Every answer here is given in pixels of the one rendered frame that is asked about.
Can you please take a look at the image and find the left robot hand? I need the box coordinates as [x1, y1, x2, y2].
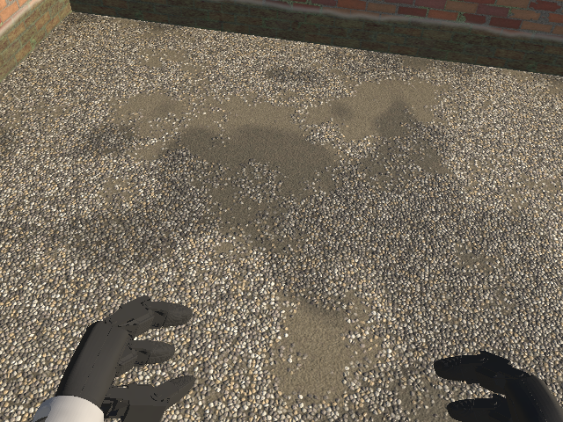
[55, 295, 196, 422]

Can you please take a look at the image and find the right robot hand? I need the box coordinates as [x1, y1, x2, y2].
[434, 351, 563, 422]

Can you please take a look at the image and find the robot left forearm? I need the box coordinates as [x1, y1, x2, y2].
[33, 396, 104, 422]

